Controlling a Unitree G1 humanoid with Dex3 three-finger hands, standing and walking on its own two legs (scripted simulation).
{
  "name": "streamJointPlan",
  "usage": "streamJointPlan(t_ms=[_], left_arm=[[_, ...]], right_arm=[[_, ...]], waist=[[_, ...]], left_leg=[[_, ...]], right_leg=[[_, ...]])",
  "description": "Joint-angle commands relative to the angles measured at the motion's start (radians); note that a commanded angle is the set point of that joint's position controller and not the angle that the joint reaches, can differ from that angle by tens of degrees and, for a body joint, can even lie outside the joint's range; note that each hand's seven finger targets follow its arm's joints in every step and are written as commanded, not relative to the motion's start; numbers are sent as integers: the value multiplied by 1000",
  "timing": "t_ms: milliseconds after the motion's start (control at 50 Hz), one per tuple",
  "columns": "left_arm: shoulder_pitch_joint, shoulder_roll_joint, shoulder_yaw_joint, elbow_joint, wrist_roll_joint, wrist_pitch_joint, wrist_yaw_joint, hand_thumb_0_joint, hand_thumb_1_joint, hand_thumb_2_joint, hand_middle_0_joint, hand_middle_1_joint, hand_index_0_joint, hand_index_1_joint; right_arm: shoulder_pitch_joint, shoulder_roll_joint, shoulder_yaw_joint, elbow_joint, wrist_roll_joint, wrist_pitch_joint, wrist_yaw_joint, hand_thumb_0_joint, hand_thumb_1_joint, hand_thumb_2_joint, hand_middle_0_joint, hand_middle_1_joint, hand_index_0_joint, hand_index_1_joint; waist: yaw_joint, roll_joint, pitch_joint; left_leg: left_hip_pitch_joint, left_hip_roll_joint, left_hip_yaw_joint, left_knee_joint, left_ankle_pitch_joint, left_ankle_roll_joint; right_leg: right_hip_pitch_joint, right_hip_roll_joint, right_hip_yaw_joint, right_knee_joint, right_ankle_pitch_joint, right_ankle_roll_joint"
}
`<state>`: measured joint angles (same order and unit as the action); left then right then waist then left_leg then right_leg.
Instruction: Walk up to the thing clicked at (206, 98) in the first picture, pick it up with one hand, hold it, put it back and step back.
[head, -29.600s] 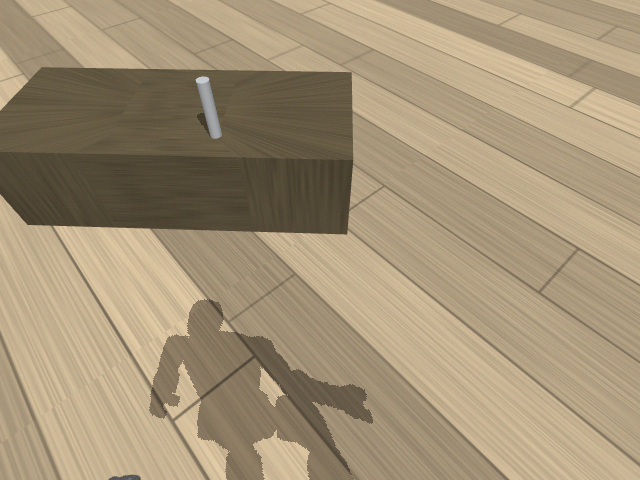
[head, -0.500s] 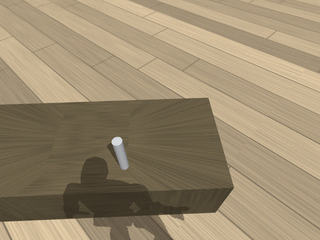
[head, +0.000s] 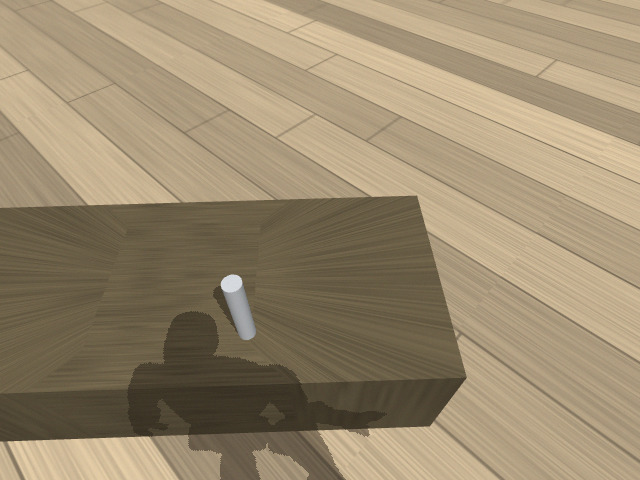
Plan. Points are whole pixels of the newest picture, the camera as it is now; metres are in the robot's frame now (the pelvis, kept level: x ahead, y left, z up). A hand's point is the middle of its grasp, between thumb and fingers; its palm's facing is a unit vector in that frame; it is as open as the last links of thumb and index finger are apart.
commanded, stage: stand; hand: left
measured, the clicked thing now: (240, 309) +0.49 +0.20 -0.29
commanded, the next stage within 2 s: step back in 2.00 s
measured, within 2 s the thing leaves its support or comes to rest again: neither
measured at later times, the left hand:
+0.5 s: hand out of the picture +0.06 +0.26 -0.16, palm faces -0.04 -0.94 -0.35, open 7.4 cm
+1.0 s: hand out of the picture +0.07 +0.25 -0.16, palm faces -0.03 -0.94 -0.34, open 7.4 cm
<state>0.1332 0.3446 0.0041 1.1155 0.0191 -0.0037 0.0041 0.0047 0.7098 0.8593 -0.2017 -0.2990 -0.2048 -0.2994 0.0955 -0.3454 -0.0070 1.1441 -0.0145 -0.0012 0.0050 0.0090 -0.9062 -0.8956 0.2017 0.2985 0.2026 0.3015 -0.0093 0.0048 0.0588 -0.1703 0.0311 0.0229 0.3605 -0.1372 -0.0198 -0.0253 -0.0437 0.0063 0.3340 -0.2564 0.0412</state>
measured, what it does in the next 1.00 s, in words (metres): stands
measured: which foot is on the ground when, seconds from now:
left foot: down 0.00-1.00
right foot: down 0.00-1.00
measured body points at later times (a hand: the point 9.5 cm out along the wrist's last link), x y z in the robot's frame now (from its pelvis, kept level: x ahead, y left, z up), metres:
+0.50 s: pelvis +0.00 +0.00 +0.00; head +0.01 +0.00 +0.45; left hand +0.07 +0.30 -0.13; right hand +0.07 -0.30 -0.14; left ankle +0.04 +0.13 -0.75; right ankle -0.04 -0.14 -0.75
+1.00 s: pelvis +0.01 +0.00 +0.00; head +0.02 +0.00 +0.45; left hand +0.07 +0.30 -0.13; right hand +0.08 -0.30 -0.13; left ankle +0.04 +0.13 -0.75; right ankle -0.04 -0.15 -0.75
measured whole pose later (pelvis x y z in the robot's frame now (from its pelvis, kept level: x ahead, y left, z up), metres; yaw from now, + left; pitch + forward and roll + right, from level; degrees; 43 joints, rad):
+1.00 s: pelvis +0.01 +0.00 +0.00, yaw +0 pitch -3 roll +0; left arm 0.14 0.36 0.01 1.10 0.02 0.00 0.00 0.01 0.90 0.90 -0.20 -0.30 -0.21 -0.30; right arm 0.10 -0.34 -0.01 1.14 -0.01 -0.01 0.01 0.01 -0.91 -0.90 0.20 0.30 0.20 0.30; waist -0.01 -0.01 0.06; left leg -0.17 0.03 0.02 0.36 -0.14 -0.02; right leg -0.02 -0.05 0.01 0.33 -0.26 0.04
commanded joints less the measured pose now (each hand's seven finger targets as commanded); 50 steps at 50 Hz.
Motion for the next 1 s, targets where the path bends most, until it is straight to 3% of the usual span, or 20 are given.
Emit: streamJointPlan(t_ms=[0,120,200,240,380,440,460,500,520,640,680,800,880,980], left_arm=[[-32,217,43,-55,-3,-14,15,0,900,900,-200,-300,-200,-301],[-20,219,43,-60,-3,-20,15,0,900,900,-200,-300,-200,-301],[-23,217,42,-65,-4,-20,14,0,900,900,-200,-300,-200,-301],[-26,217,44,-65,-2,-16,14,0,900,900,-200,-300,-200,-301],[-14,218,44,-70,-5,-18,11,0,900,900,-200,-300,-200,-301],[-14,213,43,-66,-5,-15,12,0,900,900,-200,-300,-200,-301],[-13,215,42,-69,-4,-17,11,0,900,900,-200,-300,-200,-301],[-4,212,40,-67,-6,-17,10,0,900,900,-200,-300,-200,-301],[-7,211,39,-65,-7,-16,9,0,900,900,-200,-300,-200,-301],[-11,220,42,-74,-7,-20,13,0,900,900,-200,-300,-200,-301],[-10,215,41,-71,-7,-18,12,0,900,900,-200,-300,-200,-301],[-10,222,44,-74,-6,-18,10,0,900,900,-200,-300,-200,-301],[-15,225,47,-79,-7,-19,10,0,900,900,-200,-300,-200,-301],[-8,218,44,-77,-7,-16,8,0,900,900,-200,-300,-200,-301]], right_arm=[[-34,-204,-43,-53,4,-15,-16,0,-900,-900,200,300,200,300],[-39,-203,-45,-56,4,-16,-13,0,-900,-900,200,300,200,300],[-40,-208,-47,-58,5,-16,-12,0,-900,-900,200,300,200,300],[-29,-204,-46,-56,5,-15,-12,0,-900,-900,200,300,200,300],[-33,-206,-44,-58,5,-22,-13,0,-900,-900,200,300,200,300],[-28,-212,-44,-55,6,-20,-15,0,-900,-900,200,300,200,300],[-25,-205,-42,-59,5,-22,-14,0,-900,-900,200,300,200,300],[-23,-208,-42,-56,6,-22,-13,0,-900,-900,200,300,200,300],[-26,-209,-42,-55,7,-20,-13,0,-900,-900,200,300,200,300],[-24,-208,-43,-57,6,-20,-13,0,-900,-900,200,300,200,300],[-23,-208,-42,-56,6,-19,-13,0,-900,-900,200,300,200,300],[-24,-208,-42,-61,6,-21,-13,0,-900,-900,200,300,200,300],[-24,-203,-41,-61,6,-25,-14,0,-900,-900,200,300,200,300],[-33,-212,-43,-61,8,-26,-15,0,-900,-900,200,300,200,300]], waist=[[-5,-12,-41],[1,-10,-61],[-2,-7,-70],[-7,3,-52],[1,1,-81],[1,3,-72],[2,-10,-78],[1,-14,-67],[-1,-9,-52],[-1,-16,-82],[-2,-8,-68],[-2,-3,-68],[0,-4,-91],[3,7,-83]], left_leg=[[83,95,-94,-54,85,24],[99,95,-94,-39,123,28],[102,97,-92,-39,112,28],[78,93,-95,-57,45,26],[115,101,-97,-43,141,30],[97,98,-99,-53,108,29],[101,99,-93,-42,154,33],[106,100,-95,-43,148,30],[94,97,-95,-52,101,29],[104,101,-89,-29,200,32],[87,98,-89,-40,139,32],[97,97,-91,-47,138,31],[114,103,-89,-31,218,32],[116,102,-91,-39,183,30]], right_leg=[[-117,-85,54,-82,100,-52],[-105,-92,60,-82,152,-51],[-101,-92,62,-84,140,-52],[-110,-88,59,-91,79,-54],[-99,-89,55,-70,146,-55],[-98,-86,53,-71,121,-53],[-88,-90,54,-68,164,-53],[-106,-88,53,-73,150,-51],[-114,-87,55,-80,112,-52],[-83,-92,51,-67,212,-48],[-83,-93,55,-77,158,-50],[-95,-90,52,-75,143,-50],[-78,-94,49,-62,204,-51],[-87,-90,50,-68,174,-53]])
